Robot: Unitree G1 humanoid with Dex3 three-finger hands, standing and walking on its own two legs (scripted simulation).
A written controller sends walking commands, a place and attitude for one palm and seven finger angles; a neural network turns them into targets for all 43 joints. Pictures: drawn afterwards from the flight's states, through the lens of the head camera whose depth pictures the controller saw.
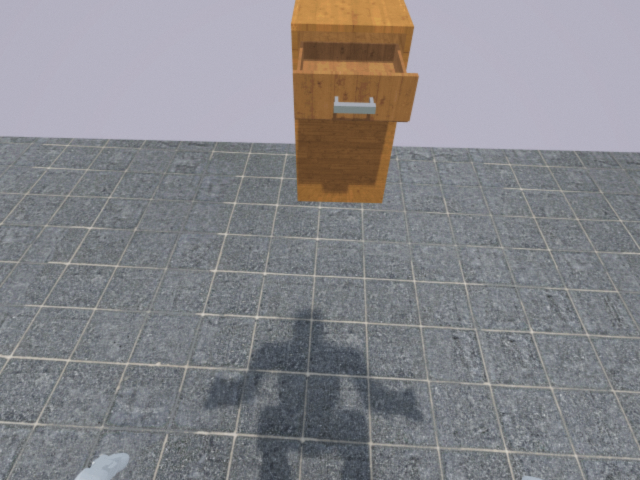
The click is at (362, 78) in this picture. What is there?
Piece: drawer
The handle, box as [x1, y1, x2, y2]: [334, 96, 375, 113]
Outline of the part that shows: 335,96 334,112 374,113 375,111 375,103 373,102 372,97 370,97 369,103 338,102 337,96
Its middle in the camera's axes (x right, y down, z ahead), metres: +0.09 -0.38 +1.11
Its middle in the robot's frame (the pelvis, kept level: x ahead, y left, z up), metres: +1.08 -0.04 -0.08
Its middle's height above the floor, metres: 0.69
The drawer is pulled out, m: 0.30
